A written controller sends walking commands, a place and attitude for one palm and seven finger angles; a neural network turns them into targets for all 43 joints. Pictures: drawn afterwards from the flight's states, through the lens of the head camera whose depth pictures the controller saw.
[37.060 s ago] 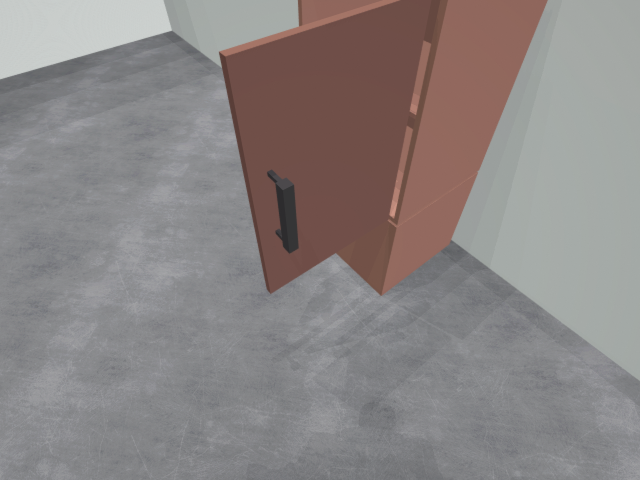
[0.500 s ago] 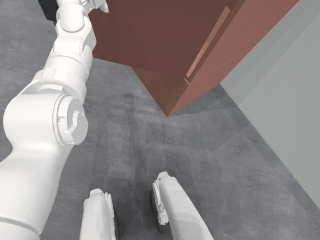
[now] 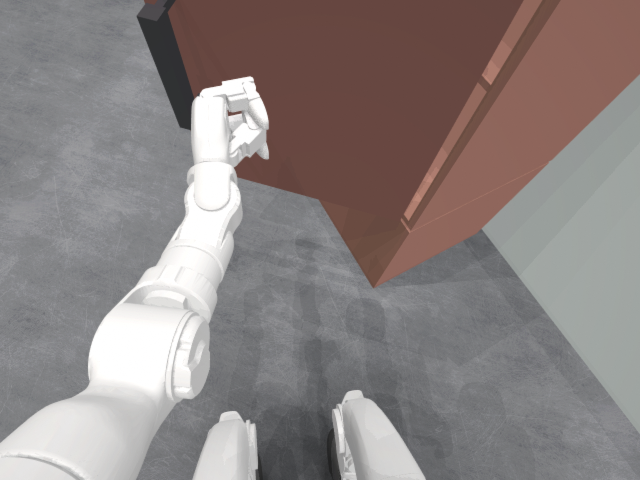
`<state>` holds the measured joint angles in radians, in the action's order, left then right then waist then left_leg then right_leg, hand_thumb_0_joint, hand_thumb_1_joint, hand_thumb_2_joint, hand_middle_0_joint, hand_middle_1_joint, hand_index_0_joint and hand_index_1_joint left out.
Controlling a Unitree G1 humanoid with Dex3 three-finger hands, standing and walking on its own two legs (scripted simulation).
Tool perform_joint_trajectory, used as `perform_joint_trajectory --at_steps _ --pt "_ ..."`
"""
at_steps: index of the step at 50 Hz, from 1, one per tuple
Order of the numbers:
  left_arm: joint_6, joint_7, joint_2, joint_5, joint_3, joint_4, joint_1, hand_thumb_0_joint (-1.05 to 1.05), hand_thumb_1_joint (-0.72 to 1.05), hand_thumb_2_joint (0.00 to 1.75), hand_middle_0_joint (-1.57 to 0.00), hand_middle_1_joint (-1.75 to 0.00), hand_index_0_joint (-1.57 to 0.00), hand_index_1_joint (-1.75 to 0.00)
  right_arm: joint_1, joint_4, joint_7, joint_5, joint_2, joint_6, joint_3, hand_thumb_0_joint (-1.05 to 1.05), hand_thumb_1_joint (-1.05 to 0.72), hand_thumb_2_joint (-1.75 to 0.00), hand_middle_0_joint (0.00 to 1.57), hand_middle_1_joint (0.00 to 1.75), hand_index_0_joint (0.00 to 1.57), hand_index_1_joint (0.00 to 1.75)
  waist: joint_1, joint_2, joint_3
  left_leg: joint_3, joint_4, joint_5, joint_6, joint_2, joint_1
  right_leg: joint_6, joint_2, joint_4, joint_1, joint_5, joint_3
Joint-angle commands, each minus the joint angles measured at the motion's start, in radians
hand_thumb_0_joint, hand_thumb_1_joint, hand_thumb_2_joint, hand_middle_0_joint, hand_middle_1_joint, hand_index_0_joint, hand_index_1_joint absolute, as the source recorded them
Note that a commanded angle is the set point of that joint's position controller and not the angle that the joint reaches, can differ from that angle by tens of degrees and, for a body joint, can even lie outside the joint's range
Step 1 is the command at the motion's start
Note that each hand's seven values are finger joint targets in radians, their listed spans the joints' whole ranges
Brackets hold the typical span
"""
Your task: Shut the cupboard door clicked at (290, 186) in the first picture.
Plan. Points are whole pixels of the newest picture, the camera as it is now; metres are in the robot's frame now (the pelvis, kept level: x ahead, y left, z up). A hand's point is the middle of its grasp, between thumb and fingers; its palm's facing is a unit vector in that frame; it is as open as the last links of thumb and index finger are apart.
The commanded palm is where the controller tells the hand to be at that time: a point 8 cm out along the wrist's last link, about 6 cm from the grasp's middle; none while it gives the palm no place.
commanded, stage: pull the fist back off the door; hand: left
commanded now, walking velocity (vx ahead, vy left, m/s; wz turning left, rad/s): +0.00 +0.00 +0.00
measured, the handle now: (180, 66) +0.64 +0.11 +0.05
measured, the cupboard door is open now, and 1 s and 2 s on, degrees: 46 46 46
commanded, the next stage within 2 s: draw the hand back to the body in 0.20 s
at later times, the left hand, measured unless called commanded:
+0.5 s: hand (240, 155) +0.47 +0.04 +0.08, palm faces +0.03 -1.00 -0.03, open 3.1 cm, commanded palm +0.42 +0.10 +0.10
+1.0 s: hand (77, 264) +0.32 +0.15 +0.17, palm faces +0.01 -0.98 -0.20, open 3.1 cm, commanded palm +0.29 +0.21 +0.19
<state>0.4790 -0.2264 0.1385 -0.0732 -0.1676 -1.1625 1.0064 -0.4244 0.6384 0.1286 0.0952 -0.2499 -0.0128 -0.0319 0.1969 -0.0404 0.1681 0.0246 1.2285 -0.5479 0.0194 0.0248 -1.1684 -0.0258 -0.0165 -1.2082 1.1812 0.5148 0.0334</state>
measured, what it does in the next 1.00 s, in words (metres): rises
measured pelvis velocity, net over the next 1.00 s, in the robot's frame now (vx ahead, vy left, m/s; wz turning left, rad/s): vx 0.02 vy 0.01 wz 0.00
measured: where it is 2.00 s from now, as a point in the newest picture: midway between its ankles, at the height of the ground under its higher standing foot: outside the picture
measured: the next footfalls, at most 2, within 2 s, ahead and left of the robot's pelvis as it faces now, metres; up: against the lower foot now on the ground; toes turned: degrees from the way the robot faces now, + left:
none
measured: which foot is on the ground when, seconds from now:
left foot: down 0.00-1.00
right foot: down 0.00-1.00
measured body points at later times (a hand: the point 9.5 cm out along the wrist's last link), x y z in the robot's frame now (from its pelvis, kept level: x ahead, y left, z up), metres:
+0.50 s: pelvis -0.01 +0.00 +0.02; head +0.11 -0.03 +0.45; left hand +0.46 +0.09 +0.09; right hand +0.03 -0.24 -0.12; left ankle +0.01 +0.13 -0.63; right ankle +0.02 -0.11 -0.63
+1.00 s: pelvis +0.02 +0.01 +0.09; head +0.02 +0.00 +0.54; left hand +0.31 +0.20 +0.18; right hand +0.19 -0.23 +0.01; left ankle +0.01 +0.13 -0.63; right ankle +0.02 -0.11 -0.63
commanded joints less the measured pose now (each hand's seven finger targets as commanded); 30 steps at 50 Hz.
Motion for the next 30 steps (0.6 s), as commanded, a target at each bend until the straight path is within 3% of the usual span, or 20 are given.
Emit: perform_joint_trajectory --at_steps 1,4,6,7,9,11,13,16,17,18,21,22,24,26,28,30 --pt "0.062 -0.002 -0.014 0.034 0.058 0.253 0.359 0.0 0.9 0.9 -1.3 -1.5 -1.3 -1.5 -0.157 -0.048 -0.015 -0.011 -0.125 -0.005 -0.06 0.0 -0.9 -0.9 0.2 0.3 0.2 0.3 0.028 -0.018 0.509 -0.036 -0.104 0.395 -0.037 -0.04 0.329 0.009 -0.009 0.168 -0.383 -0.495 -0.015" --pt "0.111 -0.019 -0.002 0.052 0.057 0.373 0.397 0.0 0.9 0.9 -1.3 -1.5 -1.3 -1.5 -0.123 -0.05 -0.027 -0.012 -0.121 -0.003 -0.062 0.0 -0.9 -0.9 0.2 0.3 0.2 0.3 0.025 -0.021 0.539 -0.031 -0.102 0.412 -0.037 -0.04 0.363 0.012 -0.003 0.158 -0.404 -0.524 -0.02" --pt "0.154 -0.03 -0.006 0.04 0.075 0.45 0.363 0.0 0.9 0.9 -1.3 -1.5 -1.3 -1.5 -0.104 -0.056 -0.03 -0.009 -0.116 0.003 -0.066 0.0 -0.9 -0.9 0.2 0.3 0.2 0.3 0.006 -0.029 0.582 -0.028 -0.104 0.438 -0.035 -0.04 0.395 0.011 -0.001 0.145 -0.426 -0.547 -0.023" --pt "0.172 -0.034 -0.017 0.035 0.101 0.48 0.381 0.0 0.9 0.9 -1.3 -1.5 -1.3 -1.5 -0.095 -0.058 -0.033 -0.008 -0.113 0.005 -0.063 0.0 -0.9 -0.9 0.2 0.3 0.2 0.3 0.017 -0.026 0.582 -0.027 -0.097 0.447 -0.039 -0.04 0.401 0.011 0.001 0.141 -0.418 -0.563 -0.024" --pt "0.18 -0.043 -0.019 0.002 0.121 0.398 0.394 0.0 0.9 0.9 -1.3 -1.5 -1.3 -1.5 -0.083 -0.03 -0.038 -0.007 -0.112 0.0 -0.064 0.0 -0.9 -0.9 0.2 0.3 0.2 0.3 0.043 -0.007 0.512 -0.023 -0.092 0.405 -0.039 -0.036 0.377 0.018 0.004 0.142 -0.371 -0.516 -0.021" --pt "0.156 -0.056 -0.013 -0.025 0.12 0.284 0.375 0.0 0.9 0.9 -1.3 -1.5 -1.3 -1.5 -0.075 -0.022 -0.041 -0.006 -0.114 -0.01 -0.058 0.0 -0.9 -0.9 0.2 0.3 0.2 0.3 0.054 0.042 0.439 -0.025 -0.103 0.307 -0.043 -0.041 0.303 0.022 0.002 0.161 -0.359 -0.433 -0.025" --pt "0.12 -0.064 0.007 -0.027 0.094 0.195 0.347 0.0 0.9 0.9 -1.3 -1.5 -1.3 -1.5 -0.058 -0.024 -0.049 -0.012 -0.116 -0.017 -0.054 0.0 -0.9 -0.9 0.2 0.3 0.2 0.3 0.049 0.067 0.422 -0.033 -0.111 0.269 -0.044 -0.046 0.267 0.023 0.004 0.176 -0.365 -0.404 -0.032" --pt "0.062 -0.06 -0.004 0.016 0.069 0.133 0.352 0.0 0.9 0.9 -1.3 -1.5 -1.3 -1.5 -0.036 -0.037 -0.057 -0.019 -0.117 -0.025 -0.042 0.0 -0.9 -0.9 0.2 0.3 0.2 0.3 0.041 0.083 0.422 -0.035 -0.127 0.221 -0.045 -0.053 0.23 0.021 0.002 0.195 -0.39 -0.352 -0.034" --pt "0.063 -0.057 0.063 0.035 -0.005 0.165 0.322 0.0 0.9 0.9 -1.3 -1.5 -1.3 -1.5 -0.043 -0.053 -0.061 -0.02 -0.122 -0.025 -0.04 0.0 -0.9 -0.9 0.2 0.3 0.2 0.3 0.0 0.076 0.479 -0.034 -0.14 0.256 -0.044 -0.053 0.256 0.016 0.003 0.187 -0.439 -0.38 -0.035" --pt "0.066 -0.045 0.092 0.05 -0.032 0.226 0.272 0.0 0.9 0.9 -1.3 -1.5 -1.3 -1.5 -0.031 -0.077 -0.063 -0.024 -0.121 -0.026 -0.038 0.0 -0.9 -0.9 0.2 0.3 0.2 0.3 -0.04 0.05 0.552 -0.04 -0.154 0.293 -0.039 -0.054 0.29 0.013 0.003 0.181 -0.493 -0.422 -0.038" --pt "0.091 0.0 0.164 0.085 -0.081 0.451 0.154 0.0 0.9 0.9 -1.3 -1.5 -1.3 -1.5 -0.02 -0.13 -0.069 -0.037 -0.111 -0.023 -0.037 0.0 -0.9 -0.9 0.2 0.3 0.2 0.3 -0.109 0.037 0.676 -0.058 -0.186 0.398 -0.037 -0.054 0.362 0.01 0.005 0.188 -0.656 -0.578 -0.056" --pt "0.098 0.017 0.143 0.086 -0.053 0.512 0.094 0.0 0.9 0.9 -1.3 -1.5 -1.3 -1.5 -0.022 -0.146 -0.071 -0.041 -0.107 -0.021 -0.036 0.0 -0.9 -0.9 0.2 0.3 0.2 0.3 -0.113 0.051 0.685 -0.056 -0.199 0.424 -0.039 -0.053 0.375 0.009 0.003 0.191 -0.693 -0.62 -0.057" --pt "0.091 0.05 0.104 0.077 0.014 0.616 -0.014 0.0 0.9 0.9 -1.3 -1.5 -1.3 -1.5 -0.02 -0.158 -0.072 -0.055 -0.1 -0.02 -0.04 0.0 -0.9 -0.9 0.2 0.3 0.2 0.3 -0.115 0.078 0.627 -0.065 -0.233 0.43 -0.042 -0.045 0.405 0.012 0.002 0.228 -0.721 -0.64 -0.054" --pt "0.052 0.084 0.068 0.09 0.068 0.667 -0.114 0.0 0.9 0.9 -1.3 -1.5 -1.3 -1.5 -0.015 -0.167 -0.076 -0.072 -0.105 -0.023 -0.043 0.0 -0.9 -0.9 0.2 0.3 0.2 0.3 -0.102 0.135 0.514 -0.07 -0.282 0.379 -0.048 -0.041 0.429 0.019 -0.004 0.296 -0.728 -0.587 -0.048" --pt "0.001 0.121 0.049 0.131 0.094 0.697 -0.175 0.0 0.9 0.9 -1.3 -1.5 -1.3 -1.5 -0.003 -0.175 -0.094 -0.093 -0.112 -0.021 -0.043 0.0 -0.9 -0.9 0.2 0.3 0.2 0.3 -0.088 0.197 0.411 -0.072 -0.332 0.32 -0.052 -0.038 0.458 0.028 -0.007 0.37 -0.731 -0.507 -0.047" --pt "-0.044 0.155 0.032 0.173 0.118 0.728 -0.192 0.0 0.9 0.9 -1.3 -1.5 -1.3 -1.5 0.021 -0.173 -0.114 -0.109 -0.117 -0.015 -0.038 0.0 -0.9 -0.9 0.2 0.3 0.2 0.3 -0.081 0.213 0.303 -0.071 -0.377 0.247 -0.053 -0.04 0.489 0.033 -0.003 0.444 -0.706 -0.374 -0.047"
